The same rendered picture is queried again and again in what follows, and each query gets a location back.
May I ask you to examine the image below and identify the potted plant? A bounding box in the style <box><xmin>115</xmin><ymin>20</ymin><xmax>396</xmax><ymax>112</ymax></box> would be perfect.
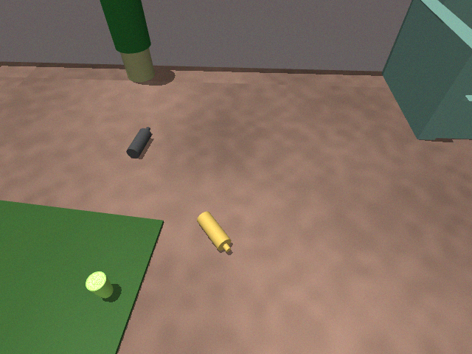
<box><xmin>100</xmin><ymin>0</ymin><xmax>155</xmax><ymax>82</ymax></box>

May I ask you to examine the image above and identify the sofa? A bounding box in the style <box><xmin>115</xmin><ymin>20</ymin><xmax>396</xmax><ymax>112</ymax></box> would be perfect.
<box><xmin>381</xmin><ymin>0</ymin><xmax>472</xmax><ymax>140</ymax></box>

